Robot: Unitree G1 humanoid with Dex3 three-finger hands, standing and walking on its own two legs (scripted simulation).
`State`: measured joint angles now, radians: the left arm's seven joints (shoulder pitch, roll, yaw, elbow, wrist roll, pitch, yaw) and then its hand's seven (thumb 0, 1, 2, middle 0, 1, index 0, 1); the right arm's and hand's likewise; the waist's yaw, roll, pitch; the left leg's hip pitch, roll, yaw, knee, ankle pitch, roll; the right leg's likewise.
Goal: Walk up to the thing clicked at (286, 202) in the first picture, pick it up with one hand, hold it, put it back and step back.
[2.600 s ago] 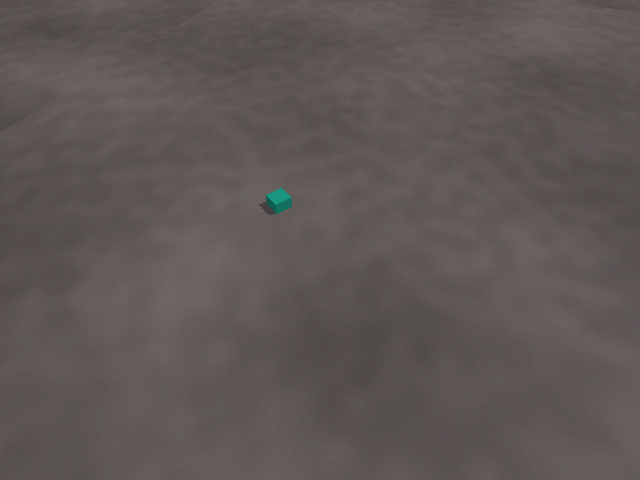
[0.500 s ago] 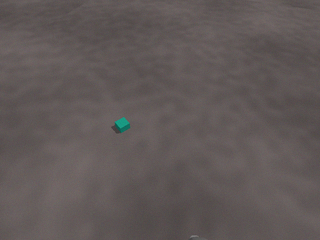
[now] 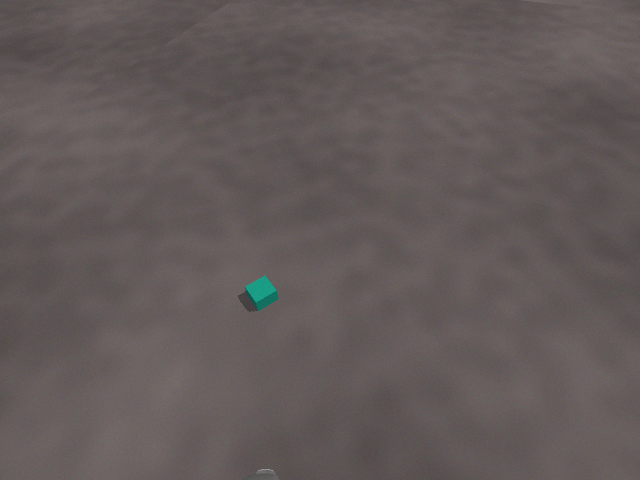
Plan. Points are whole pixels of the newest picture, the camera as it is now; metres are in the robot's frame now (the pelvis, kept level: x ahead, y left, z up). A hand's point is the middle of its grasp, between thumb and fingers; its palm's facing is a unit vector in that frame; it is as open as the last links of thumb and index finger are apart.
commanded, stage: walk up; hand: left
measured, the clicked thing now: (261, 293) +0.87 +0.28 -0.74
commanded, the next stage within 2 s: none
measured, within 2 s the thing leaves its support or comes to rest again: neither
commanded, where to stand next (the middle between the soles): +0.46 +0.05 m, yaw -1 degrees
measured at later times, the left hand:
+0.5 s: hand (155, 395) +0.28 +0.28 -0.13, palm faces -0.08 -0.91 -0.41, open 7.4 cm
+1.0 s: hand (145, 345) +0.37 +0.34 -0.16, palm faces -0.06 -0.92 -0.38, open 7.4 cm
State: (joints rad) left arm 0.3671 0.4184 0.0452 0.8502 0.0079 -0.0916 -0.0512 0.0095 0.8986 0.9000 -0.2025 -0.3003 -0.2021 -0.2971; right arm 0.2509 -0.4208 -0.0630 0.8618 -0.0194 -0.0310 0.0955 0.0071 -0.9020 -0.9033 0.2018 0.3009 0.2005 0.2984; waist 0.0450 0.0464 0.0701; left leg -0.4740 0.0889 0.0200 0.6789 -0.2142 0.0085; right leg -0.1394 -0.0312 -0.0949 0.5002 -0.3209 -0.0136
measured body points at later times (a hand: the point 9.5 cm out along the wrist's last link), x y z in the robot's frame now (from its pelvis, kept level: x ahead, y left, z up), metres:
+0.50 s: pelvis +0.19 +0.00 -0.01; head +0.20 -0.02 +0.43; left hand +0.28 +0.33 -0.11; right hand +0.21 -0.32 -0.14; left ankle +0.14 +0.14 -0.73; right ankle +0.29 -0.12 -0.74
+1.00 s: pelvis +0.34 +0.06 -0.01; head +0.36 +0.08 +0.44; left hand +0.38 +0.39 -0.14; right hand +0.42 -0.27 -0.11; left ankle +0.41 +0.17 -0.73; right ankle +0.30 -0.10 -0.69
